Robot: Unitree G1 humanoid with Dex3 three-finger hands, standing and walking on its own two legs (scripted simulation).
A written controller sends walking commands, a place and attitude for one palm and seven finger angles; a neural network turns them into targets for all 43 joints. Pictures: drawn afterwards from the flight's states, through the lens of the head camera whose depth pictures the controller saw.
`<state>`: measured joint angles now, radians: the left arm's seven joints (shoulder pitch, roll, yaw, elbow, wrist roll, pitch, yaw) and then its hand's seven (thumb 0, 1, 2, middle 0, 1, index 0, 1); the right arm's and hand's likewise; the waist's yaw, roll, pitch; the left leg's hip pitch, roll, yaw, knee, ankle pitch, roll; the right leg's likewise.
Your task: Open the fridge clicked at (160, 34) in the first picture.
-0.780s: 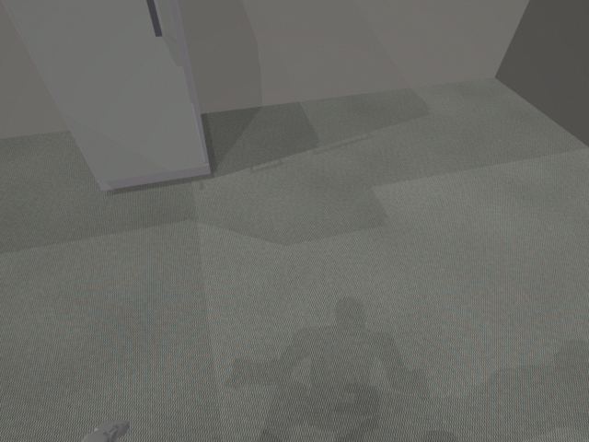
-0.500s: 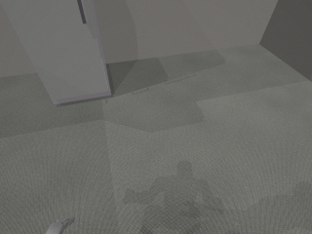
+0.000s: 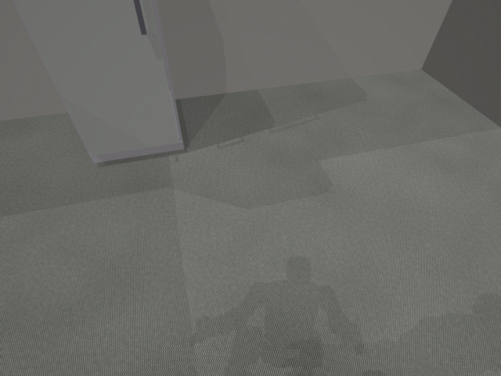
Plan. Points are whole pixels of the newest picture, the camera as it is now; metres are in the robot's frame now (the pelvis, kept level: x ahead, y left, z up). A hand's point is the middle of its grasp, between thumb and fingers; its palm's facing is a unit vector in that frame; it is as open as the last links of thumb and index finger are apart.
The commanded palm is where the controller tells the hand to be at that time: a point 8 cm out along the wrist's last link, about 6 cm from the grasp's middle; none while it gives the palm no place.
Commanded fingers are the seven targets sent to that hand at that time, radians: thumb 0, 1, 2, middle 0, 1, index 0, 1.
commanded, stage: stand and wait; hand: right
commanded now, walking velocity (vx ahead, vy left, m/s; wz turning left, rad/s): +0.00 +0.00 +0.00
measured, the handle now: out of the picture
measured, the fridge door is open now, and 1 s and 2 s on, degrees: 0 0 0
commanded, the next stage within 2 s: look at it before walking up in 0.26 s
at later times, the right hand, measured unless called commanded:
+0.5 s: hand out of the picture +0.07 -0.25 -0.16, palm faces -0.03 +0.94 -0.33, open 7.4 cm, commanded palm none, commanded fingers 0.00 -0.90 -0.90 0.20 0.30 0.20 0.30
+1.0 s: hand out of the picture +0.08 -0.25 -0.15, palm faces -0.03 +0.94 -0.34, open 7.4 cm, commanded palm none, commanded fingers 0.00 -0.90 -0.90 0.20 0.30 0.20 0.30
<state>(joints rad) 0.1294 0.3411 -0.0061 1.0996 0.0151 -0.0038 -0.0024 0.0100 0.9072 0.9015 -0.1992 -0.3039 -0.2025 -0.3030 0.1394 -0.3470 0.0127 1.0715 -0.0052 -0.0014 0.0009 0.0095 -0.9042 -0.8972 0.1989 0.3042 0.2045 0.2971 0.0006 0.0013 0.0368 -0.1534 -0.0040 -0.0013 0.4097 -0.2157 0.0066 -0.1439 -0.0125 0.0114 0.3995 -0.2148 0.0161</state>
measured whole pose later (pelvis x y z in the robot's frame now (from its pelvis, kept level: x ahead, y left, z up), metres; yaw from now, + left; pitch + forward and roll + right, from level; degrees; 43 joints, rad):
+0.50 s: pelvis +0.00 +0.00 +0.00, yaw +0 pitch -2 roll +0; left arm 0.12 0.33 -0.01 1.11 0.01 -0.01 0.00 0.01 0.91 0.90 -0.20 -0.30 -0.20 -0.30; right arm 0.14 -0.34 0.01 1.09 -0.01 0.00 0.00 0.01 -0.90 -0.90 0.20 0.30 0.20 0.30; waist 0.00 0.01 0.04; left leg -0.16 0.00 0.00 0.39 -0.20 0.00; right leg -0.15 -0.01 0.01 0.38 -0.21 0.01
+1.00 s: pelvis +0.00 +0.00 +0.00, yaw +0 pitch -2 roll +0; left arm 0.10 0.34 -0.01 1.11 0.01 -0.01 0.00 0.01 0.91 0.90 -0.20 -0.30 -0.20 -0.30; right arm 0.13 -0.35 0.01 1.08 -0.01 -0.01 0.00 0.01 -0.90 -0.90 0.20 0.30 0.20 0.30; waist -0.01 0.00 0.04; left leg -0.14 0.00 0.00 0.37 -0.20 0.01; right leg -0.12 -0.01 0.01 0.36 -0.20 0.02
